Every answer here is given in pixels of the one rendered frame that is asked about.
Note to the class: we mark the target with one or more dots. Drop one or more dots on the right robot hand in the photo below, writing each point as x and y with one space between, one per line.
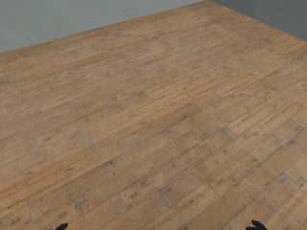
259 226

